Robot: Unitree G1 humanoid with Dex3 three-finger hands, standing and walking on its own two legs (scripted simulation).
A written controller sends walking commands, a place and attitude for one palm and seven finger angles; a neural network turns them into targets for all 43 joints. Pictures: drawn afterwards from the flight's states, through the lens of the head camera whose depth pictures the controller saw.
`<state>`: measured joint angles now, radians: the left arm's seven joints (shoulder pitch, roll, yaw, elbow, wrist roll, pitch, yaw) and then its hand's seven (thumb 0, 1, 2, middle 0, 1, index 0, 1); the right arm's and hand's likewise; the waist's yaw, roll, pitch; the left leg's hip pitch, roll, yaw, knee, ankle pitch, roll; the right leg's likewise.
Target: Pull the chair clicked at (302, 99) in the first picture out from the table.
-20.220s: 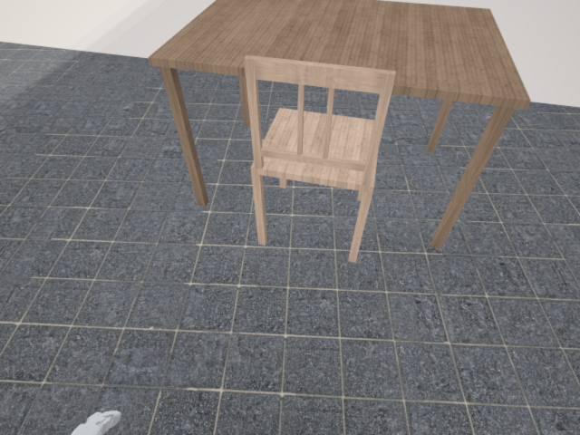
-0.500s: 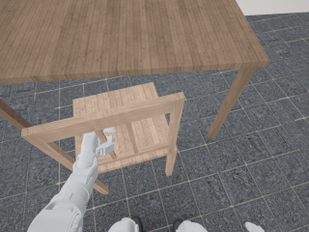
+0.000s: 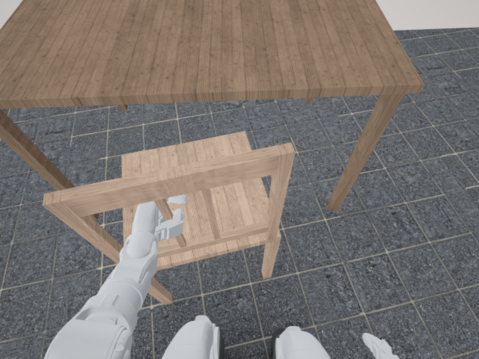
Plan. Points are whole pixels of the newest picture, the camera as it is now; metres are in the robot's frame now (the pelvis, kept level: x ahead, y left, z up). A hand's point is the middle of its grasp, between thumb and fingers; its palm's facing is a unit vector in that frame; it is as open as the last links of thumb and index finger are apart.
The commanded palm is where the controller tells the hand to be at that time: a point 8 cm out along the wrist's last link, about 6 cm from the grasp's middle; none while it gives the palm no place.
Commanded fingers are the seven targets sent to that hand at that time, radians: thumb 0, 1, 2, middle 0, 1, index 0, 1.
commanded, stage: step backward, pulling the chair out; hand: left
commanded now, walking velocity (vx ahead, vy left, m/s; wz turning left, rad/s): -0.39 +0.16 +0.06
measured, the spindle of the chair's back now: (172, 223) +0.37 +0.16 -0.10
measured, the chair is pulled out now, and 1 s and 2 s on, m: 0.18 0.29 0.54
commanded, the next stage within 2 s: stop walking, hand still on the chair in 1.92 s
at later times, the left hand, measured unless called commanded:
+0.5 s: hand (174, 234) +0.33 +0.14 -0.05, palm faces -0.04 -0.98 -0.17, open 4.9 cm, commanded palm +0.30 +0.19 -0.06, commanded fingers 0.00 0.90 0.90 -0.50 -1.45 -0.50 -1.45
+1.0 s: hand (161, 282) +0.24 +0.15 -0.05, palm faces -0.05 -0.98 -0.17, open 4.8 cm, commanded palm +0.23 +0.20 -0.05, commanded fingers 0.00 0.90 0.90 -0.50 -1.45 -0.50 -1.45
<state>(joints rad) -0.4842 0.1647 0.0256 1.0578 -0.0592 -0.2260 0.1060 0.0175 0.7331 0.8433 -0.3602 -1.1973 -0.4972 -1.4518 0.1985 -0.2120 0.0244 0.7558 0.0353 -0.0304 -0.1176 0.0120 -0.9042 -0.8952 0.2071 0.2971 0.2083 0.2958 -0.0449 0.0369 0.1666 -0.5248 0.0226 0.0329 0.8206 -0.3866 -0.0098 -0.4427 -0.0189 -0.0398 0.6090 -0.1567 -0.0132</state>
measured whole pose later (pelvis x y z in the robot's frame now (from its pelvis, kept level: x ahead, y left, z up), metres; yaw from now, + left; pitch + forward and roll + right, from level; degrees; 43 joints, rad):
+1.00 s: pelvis -0.12 +0.03 +0.01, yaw +3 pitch +3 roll +0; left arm -0.52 0.16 -0.04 0.94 -0.03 -0.17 0.09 0.01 0.77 0.80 -0.29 -1.25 -0.50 -1.45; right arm 0.18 -0.25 -0.02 0.68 0.01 0.03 -0.11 0.01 -0.91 -0.90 0.20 0.30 0.20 0.29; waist -0.06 -0.02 0.19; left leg -0.34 0.03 0.01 0.57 -0.27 -0.02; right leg -0.45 -0.05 -0.03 0.64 -0.27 0.01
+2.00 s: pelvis -0.37 +0.02 +0.01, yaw +3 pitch +2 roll +0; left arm -0.50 0.16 -0.02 1.00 -0.04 -0.18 0.08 0.01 0.78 0.80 -0.26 -1.23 -0.50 -1.45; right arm 0.24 -0.26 -0.02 0.73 0.02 0.00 -0.11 0.01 -0.91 -0.90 0.20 0.30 0.20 0.29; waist -0.05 -0.01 0.14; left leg -0.26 0.03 0.01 0.54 -0.32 -0.02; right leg -0.46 -0.02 -0.02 0.67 -0.30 0.01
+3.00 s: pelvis -0.39 +0.03 +0.02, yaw +0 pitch -1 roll +0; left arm -0.13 0.13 -0.07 0.75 -0.03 -0.12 0.09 0.01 0.73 0.85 -0.28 -1.27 -0.50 -1.45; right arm 0.20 -0.22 0.02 0.69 0.02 0.01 -0.11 0.01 -0.91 -0.90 0.21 0.30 0.21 0.30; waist -0.03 0.01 0.06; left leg -0.18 0.04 0.06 0.47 -0.27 -0.01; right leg -0.20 -0.03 0.01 0.46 -0.23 0.03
